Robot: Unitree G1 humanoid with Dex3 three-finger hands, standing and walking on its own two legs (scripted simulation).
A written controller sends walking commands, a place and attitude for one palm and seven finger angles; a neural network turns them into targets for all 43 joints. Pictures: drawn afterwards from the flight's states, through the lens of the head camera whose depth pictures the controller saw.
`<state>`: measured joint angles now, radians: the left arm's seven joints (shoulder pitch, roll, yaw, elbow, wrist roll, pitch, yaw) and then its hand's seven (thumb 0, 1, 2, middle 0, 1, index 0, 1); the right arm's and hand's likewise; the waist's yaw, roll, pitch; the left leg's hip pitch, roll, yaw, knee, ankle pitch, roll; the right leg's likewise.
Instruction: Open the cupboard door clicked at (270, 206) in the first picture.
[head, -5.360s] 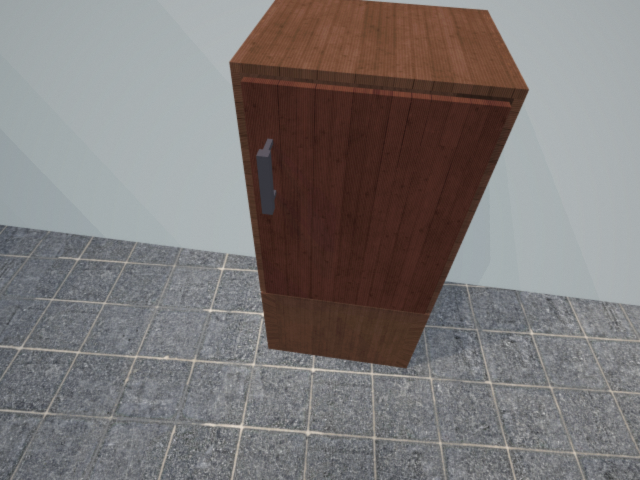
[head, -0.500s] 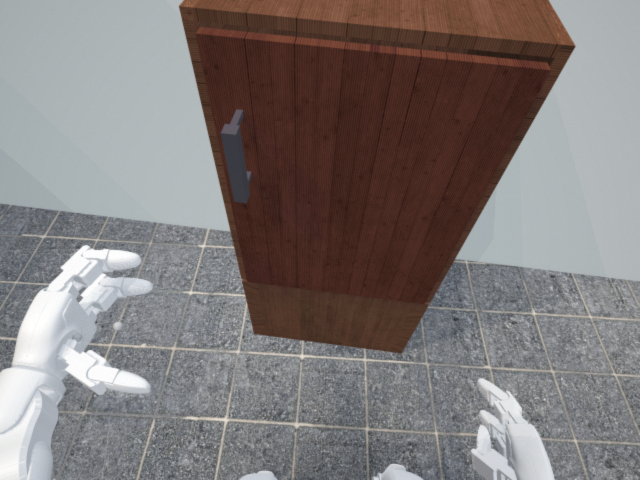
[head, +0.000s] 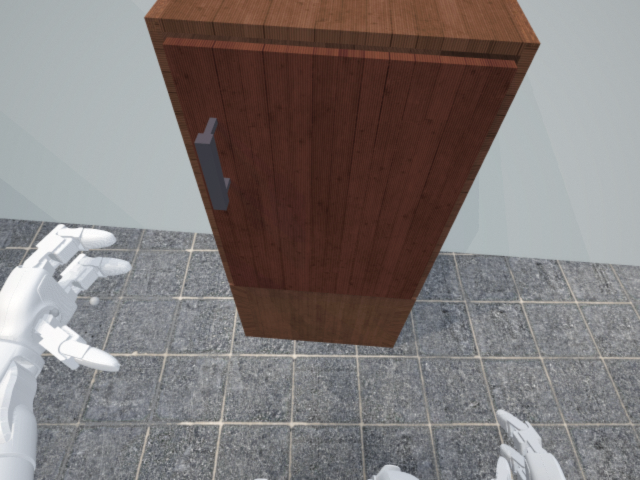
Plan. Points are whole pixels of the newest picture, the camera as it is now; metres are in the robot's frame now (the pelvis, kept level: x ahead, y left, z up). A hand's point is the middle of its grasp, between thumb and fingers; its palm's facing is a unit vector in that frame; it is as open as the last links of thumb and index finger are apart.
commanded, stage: raise the hand with hooked fingers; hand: left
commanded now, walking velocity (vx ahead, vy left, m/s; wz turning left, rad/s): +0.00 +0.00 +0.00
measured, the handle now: (216, 165) +0.54 +0.19 +0.06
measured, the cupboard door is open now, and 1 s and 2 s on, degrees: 0 0 0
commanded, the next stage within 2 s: move the hooked fingers beside the handle in 0.28 s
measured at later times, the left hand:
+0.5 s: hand (84, 303) +0.29 +0.28 +0.08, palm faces +0.01 -1.00 -0.02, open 14.0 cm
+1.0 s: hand (113, 255) +0.35 +0.27 +0.07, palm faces -0.02 -1.00 -0.02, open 14.0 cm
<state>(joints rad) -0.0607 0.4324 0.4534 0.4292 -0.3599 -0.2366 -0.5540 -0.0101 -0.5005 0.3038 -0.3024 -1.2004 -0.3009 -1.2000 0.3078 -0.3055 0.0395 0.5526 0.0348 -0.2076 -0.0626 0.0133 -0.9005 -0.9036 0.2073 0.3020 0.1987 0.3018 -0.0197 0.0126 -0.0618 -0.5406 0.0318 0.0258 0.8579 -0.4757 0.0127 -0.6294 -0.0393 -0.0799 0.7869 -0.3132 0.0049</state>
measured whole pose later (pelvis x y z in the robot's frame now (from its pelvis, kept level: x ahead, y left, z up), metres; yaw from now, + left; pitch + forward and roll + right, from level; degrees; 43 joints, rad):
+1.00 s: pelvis -0.01 +0.00 -0.01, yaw +0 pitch +12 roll -1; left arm -0.38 0.50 0.47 0.76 -0.29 -0.30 -0.55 -0.01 -0.50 0.30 -0.30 -1.20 -0.30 -1.20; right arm 0.35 -0.30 0.05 0.58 0.03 -0.14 -0.06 0.01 -0.90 -0.90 0.21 0.30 0.20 0.30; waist -0.05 0.00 -0.07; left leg -0.63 0.03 0.03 0.90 -0.47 0.01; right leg -0.72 -0.04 -0.07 0.82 -0.30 0.00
